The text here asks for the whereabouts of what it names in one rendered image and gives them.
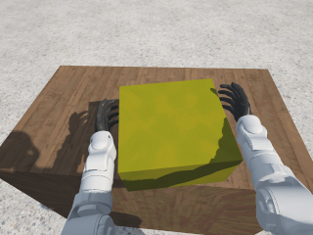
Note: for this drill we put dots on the carton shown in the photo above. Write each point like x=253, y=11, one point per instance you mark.
x=173, y=134

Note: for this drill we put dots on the right robot upper arm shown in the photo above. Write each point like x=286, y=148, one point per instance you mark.
x=285, y=210

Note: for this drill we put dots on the right robot hand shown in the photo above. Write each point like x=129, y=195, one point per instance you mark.
x=240, y=105

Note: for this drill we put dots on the pedestal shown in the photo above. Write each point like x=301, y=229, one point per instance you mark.
x=45, y=154

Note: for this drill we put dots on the left robot upper arm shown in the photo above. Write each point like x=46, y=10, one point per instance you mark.
x=96, y=224

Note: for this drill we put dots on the left robot forearm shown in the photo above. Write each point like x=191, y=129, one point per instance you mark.
x=95, y=192

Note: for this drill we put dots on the right robot forearm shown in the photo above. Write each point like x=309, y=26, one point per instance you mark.
x=263, y=162

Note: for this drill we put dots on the left robot hand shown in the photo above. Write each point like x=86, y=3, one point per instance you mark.
x=102, y=118

